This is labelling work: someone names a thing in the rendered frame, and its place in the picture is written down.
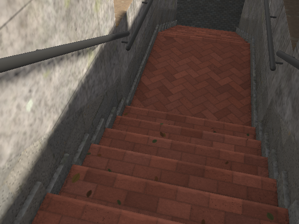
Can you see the stairs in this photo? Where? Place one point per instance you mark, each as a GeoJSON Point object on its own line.
{"type": "Point", "coordinates": [205, 32]}
{"type": "Point", "coordinates": [155, 167]}

